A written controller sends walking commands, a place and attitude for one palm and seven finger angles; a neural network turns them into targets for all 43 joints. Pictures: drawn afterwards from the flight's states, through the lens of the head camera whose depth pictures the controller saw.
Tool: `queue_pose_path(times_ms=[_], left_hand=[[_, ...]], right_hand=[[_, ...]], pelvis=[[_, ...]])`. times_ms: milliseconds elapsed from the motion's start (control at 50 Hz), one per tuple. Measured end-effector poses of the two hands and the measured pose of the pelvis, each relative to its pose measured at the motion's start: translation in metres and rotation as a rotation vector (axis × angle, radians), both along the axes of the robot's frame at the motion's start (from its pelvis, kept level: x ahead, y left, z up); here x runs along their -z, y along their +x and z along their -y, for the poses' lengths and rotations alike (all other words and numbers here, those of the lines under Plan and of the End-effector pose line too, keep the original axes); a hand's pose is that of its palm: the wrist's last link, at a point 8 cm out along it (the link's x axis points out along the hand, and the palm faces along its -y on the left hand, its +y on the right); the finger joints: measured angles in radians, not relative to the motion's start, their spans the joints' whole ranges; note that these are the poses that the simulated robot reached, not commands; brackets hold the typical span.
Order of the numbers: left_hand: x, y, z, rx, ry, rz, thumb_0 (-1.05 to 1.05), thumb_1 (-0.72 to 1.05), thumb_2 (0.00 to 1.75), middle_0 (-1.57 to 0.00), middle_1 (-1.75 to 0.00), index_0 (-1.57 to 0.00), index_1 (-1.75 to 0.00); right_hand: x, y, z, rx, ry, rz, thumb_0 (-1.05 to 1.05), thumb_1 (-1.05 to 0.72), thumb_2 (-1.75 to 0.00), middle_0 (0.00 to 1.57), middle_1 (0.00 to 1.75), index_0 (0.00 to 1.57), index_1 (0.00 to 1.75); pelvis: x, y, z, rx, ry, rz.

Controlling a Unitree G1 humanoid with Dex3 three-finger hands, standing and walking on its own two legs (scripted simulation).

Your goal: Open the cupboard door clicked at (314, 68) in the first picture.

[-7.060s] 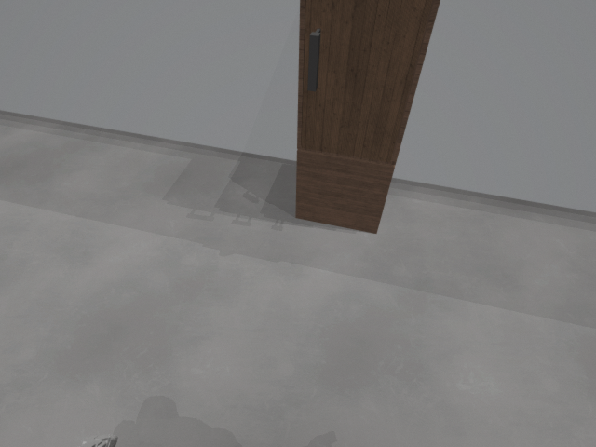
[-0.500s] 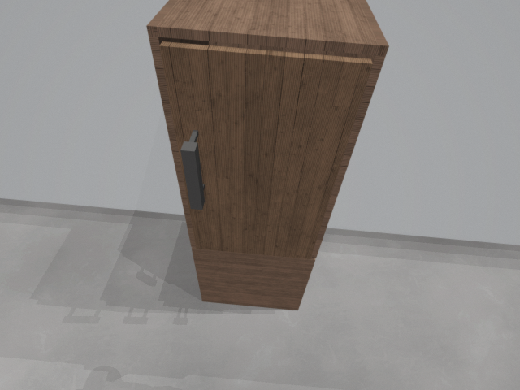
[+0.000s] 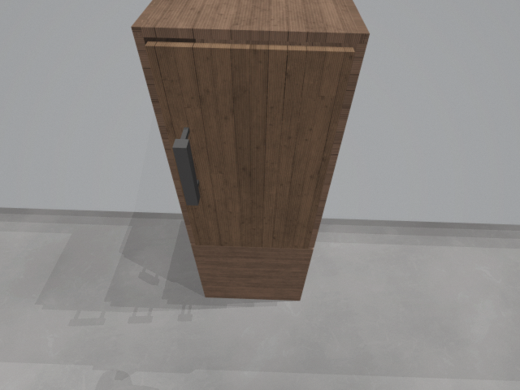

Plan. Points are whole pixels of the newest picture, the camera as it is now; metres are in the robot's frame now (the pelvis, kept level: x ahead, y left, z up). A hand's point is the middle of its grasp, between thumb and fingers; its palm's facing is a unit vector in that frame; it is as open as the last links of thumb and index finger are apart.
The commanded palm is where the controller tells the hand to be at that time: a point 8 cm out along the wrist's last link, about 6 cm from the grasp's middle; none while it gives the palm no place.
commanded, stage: come to a stop and stand still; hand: left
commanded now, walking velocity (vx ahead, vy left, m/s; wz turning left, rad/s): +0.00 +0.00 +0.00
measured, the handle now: (189, 167) +0.54 +0.18 +0.01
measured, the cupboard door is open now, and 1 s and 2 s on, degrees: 0 0 0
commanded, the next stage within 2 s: look again from close up in 0.40 s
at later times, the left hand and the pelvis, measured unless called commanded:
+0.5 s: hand out of the picture -0.07 +0.16 -0.16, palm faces +0.07 -0.99 -0.15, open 7.4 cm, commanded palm none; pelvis -0.01 +0.01 +0.01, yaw +0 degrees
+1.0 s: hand out of the picture +0.04 +0.19 -0.16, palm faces +0.03 -0.98 -0.21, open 7.3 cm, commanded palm none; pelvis +0.01 +0.02 +0.01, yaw +0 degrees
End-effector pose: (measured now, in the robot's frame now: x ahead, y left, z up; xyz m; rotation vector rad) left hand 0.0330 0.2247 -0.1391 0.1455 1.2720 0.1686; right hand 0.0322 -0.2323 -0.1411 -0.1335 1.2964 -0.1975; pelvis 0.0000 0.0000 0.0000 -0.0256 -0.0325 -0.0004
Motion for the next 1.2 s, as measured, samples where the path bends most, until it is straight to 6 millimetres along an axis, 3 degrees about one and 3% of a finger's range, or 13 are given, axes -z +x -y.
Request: queue_pose_path(times_ms=[100, 220, 420, 560, 640, 880, 1000, 1100, 1140, 1200], left_hand=[[-0.002, -0.009, -0.005, -0.013, -0.016, -0.012, 0.00, 0.92, 0.90, -0.20, -0.30, -0.21, -0.30], [-0.004, -0.038, -0.006, -0.020, -0.023, -0.076, 0.00, 0.92, 0.90, -0.20, -0.30, -0.20, -0.30], [-0.005, -0.095, 0.008, -0.057, -0.049, -0.220, 0.00, 0.91, 0.90, -0.20, -0.30, -0.20, -0.30], [-0.001, -0.106, 0.018, -0.050, -0.063, -0.242, 0.00, 0.90, 0.90, -0.20, -0.30, -0.20, -0.30], [0.004, -0.093, 0.011, -0.035, -0.058, -0.212, 0.00, 0.90, 0.90, -0.20, -0.30, -0.21, -0.30], [-0.007, -0.019, -0.015, -0.003, 0.005, -0.033, 0.00, 0.91, 0.90, -0.20, -0.30, -0.20, -0.30], [-0.009, -0.001, -0.018, 0.014, 0.009, -0.016, 0.00, 0.91, 0.90, -0.20, -0.30, -0.20, -0.30], [-0.007, 0.002, -0.016, 0.019, 0.010, -0.024, 0.00, 0.91, 0.90, -0.20, -0.30, -0.20, -0.30], [-0.025, 0.027, -0.020, -0.071, 0.002, 0.140, 0.01, 0.91, 0.90, -0.20, -0.30, -0.21, -0.30], [-0.080, 0.083, -0.024, -0.100, 0.033, 0.545, 0.01, 0.89, 0.89, -0.20, -0.31, -0.21, -0.31]], right_hand=[[-0.010, -0.035, -0.014, -0.015, 0.008, -0.080, 0.00, -0.92, -0.90, 0.20, 0.30, 0.20, 0.30], [-0.011, -0.058, -0.028, -0.009, 0.038, -0.127, 0.01, -0.91, -0.90, 0.20, 0.30, 0.20, 0.30], [-0.007, -0.064, -0.038, 0.002, 0.062, -0.136, 0.01, -0.91, -0.90, 0.20, 0.30, 0.20, 0.30], [-0.004, -0.058, -0.035, -0.021, 0.059, -0.126, 0.01, -0.91, -0.90, 0.20, 0.30, 0.20, 0.30], [0.000, -0.048, -0.034, -0.027, 0.048, -0.077, 0.01, -0.91, -0.90, 0.20, 0.30, 0.20, 0.30], [-0.003, -0.022, -0.030, -0.051, 0.033, -0.027, 0.02, -0.93, -0.90, 0.20, 0.30, 0.20, 0.30], [-0.007, -0.013, -0.025, -0.053, 0.022, -0.020, 0.02, -0.92, -0.90, 0.20, 0.30, 0.20, 0.30], [-0.008, -0.008, -0.022, -0.055, 0.016, -0.029, 0.01, -0.92, -0.90, 0.20, 0.30, 0.20, 0.30], [-0.015, 0.002, -0.017, -0.053, -0.011, 0.056, 0.02, -0.92, -0.90, 0.21, 0.30, 0.20, 0.30], [-0.028, 0.031, -0.007, -0.060, -0.053, 0.274, 0.02, -0.92, -0.90, 0.21, 0.30, 0.20, 0.30]], pelvis=[[-0.009, -0.006, -0.004, 0.003, 0.015, 0.007], [-0.014, -0.011, -0.009, -0.002, 0.022, 0.002], [-0.014, -0.011, -0.011, 0.005, 0.024, -0.005], [-0.009, -0.011, -0.012, 0.006, 0.010, -0.012], [-0.003, -0.008, -0.016, -0.002, 0.009, -0.014], [-0.008, 0.007, -0.019, 0.001, 0.027, -0.009], [-0.009, 0.012, -0.017, 0.004, 0.027, -0.005], [-0.010, 0.014, -0.015, 0.006, 0.022, -0.006], [-0.008, 0.013, -0.014, 0.007, 0.024, -0.008], [-0.004, 0.012, -0.012, -0.005, 0.035, -0.024]])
